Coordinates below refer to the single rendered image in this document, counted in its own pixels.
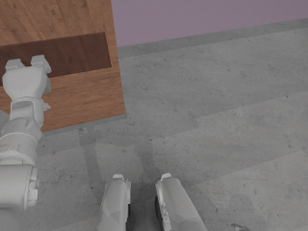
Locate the cabinet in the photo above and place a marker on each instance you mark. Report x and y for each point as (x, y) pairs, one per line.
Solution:
(74, 98)

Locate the drawer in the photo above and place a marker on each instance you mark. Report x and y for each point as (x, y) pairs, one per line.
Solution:
(66, 56)

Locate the robot left upper arm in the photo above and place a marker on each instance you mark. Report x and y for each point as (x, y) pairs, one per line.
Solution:
(19, 190)

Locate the right robot foot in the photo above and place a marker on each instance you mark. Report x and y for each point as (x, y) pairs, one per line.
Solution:
(159, 214)

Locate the robot right shin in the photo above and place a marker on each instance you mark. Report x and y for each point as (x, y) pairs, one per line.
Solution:
(164, 213)

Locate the handle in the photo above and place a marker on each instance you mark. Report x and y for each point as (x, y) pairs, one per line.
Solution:
(48, 86)

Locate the left robot forearm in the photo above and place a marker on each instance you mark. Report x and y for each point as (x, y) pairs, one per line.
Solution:
(20, 136)

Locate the robot left hand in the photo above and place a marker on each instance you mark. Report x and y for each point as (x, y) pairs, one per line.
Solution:
(27, 81)

